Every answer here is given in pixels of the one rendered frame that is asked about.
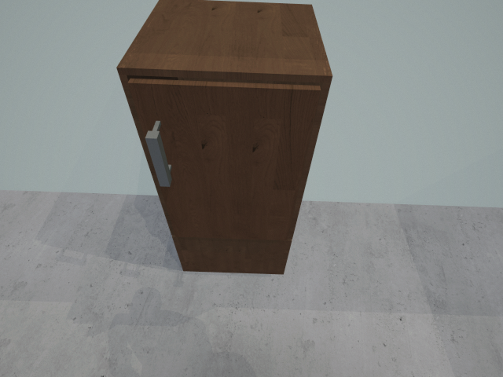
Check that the cupboard door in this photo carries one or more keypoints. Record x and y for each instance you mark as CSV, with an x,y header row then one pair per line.
x,y
237,152

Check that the handle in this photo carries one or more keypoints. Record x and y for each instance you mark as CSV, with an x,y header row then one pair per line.
x,y
157,153

